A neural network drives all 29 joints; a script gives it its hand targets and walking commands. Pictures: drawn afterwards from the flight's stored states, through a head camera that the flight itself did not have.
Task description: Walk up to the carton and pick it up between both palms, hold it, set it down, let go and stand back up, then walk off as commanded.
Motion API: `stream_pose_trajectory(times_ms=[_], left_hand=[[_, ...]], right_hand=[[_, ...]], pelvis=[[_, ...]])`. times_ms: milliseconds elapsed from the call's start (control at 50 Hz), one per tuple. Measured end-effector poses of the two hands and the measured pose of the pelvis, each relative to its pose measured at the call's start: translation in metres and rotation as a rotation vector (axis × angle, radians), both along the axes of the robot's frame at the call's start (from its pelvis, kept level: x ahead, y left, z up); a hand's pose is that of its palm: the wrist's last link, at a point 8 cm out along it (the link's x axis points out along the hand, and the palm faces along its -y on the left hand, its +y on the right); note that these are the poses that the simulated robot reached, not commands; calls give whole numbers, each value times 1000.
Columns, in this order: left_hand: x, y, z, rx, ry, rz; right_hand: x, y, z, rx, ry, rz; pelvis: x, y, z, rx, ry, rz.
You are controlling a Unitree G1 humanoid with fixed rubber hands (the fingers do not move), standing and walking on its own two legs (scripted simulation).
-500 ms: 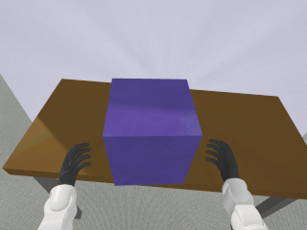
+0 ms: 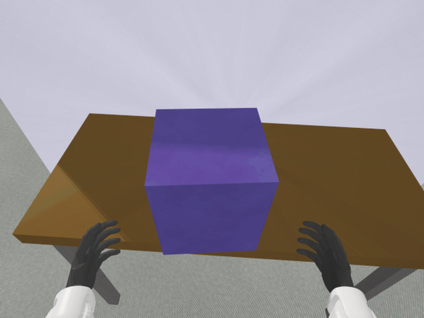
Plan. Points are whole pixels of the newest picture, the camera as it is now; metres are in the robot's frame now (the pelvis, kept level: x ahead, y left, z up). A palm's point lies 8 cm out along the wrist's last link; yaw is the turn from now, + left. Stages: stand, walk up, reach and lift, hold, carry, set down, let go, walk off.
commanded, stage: set down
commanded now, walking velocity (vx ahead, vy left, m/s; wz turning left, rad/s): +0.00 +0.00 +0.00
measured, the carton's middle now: (208, 183) +0.38 +0.06 +0.04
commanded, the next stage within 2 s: let go in 1.62 s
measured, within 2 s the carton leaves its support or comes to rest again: neither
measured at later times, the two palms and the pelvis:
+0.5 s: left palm (93, 280) +0.17 +0.24 +0.00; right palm (334, 288) +0.19 -0.18 +0.00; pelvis +0.01 +0.00 +0.00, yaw -1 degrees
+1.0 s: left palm (99, 290) +0.17 +0.24 -0.03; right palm (333, 299) +0.19 -0.19 -0.04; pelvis +0.02 +0.00 +0.00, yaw +0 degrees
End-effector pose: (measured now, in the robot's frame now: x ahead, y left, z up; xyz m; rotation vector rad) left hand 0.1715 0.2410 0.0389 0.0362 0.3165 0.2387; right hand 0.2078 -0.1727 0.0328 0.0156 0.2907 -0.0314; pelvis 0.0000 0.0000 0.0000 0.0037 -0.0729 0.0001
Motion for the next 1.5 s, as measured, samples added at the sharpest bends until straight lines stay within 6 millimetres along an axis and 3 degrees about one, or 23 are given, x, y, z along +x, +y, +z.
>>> stream_pose_trajectory(times_ms=[180,380,680,1500], left_hand=[[-6,-10,-17,-10,55,-21],[9,-7,-26,13,91,-23],[-10,-3,-52,25,199,-28],[-1,-5,-102,49,422,-89]], right_hand=[[-19,-9,-13,-34,72,-9],[-12,-9,-23,-48,102,7],[-21,-9,-47,-66,188,11],[-22,-36,-97,-175,354,17]], pelvis=[[-1,2,0,1,1,-6],[6,4,0,3,0,-15],[18,3,1,-2,13,-2],[21,1,-1,0,14,2]])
